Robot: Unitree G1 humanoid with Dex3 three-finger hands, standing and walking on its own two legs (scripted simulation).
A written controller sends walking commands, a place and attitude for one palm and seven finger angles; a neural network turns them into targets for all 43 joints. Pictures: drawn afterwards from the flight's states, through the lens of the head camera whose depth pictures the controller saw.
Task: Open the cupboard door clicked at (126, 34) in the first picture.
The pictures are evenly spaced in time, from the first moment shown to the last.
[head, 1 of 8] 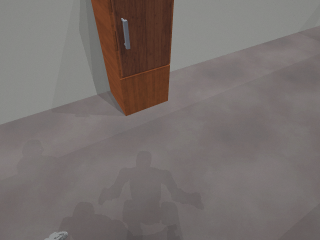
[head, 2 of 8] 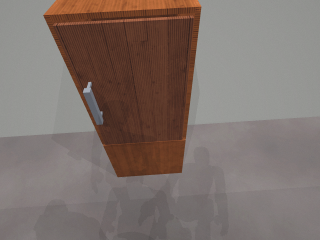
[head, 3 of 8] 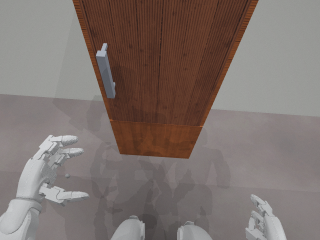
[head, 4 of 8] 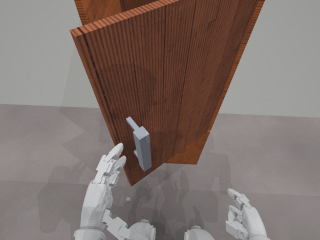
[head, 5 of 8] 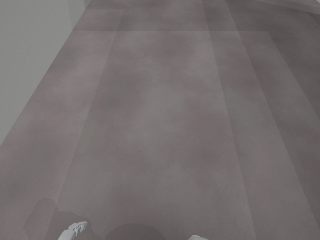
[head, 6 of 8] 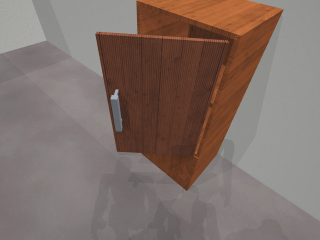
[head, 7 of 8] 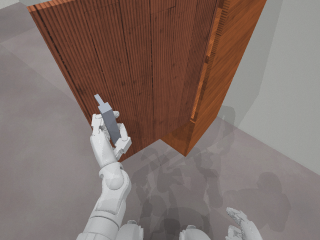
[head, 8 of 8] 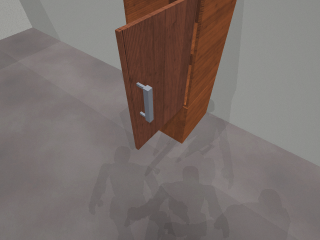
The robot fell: no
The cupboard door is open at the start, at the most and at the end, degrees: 0 88 87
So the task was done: yes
